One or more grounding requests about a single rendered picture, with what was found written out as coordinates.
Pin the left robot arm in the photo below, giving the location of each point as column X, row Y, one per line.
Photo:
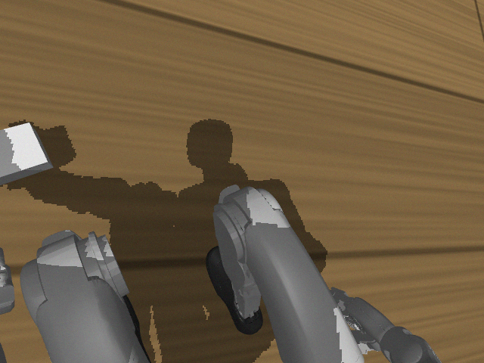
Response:
column 6, row 293

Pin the carton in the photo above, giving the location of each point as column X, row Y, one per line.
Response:
column 21, row 153

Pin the right robot foot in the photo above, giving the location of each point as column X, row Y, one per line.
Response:
column 223, row 287

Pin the right robot hand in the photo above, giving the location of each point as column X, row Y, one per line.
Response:
column 368, row 323

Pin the right robot arm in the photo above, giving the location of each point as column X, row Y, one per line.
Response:
column 399, row 345

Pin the left robot foot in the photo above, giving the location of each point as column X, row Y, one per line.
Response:
column 135, row 322

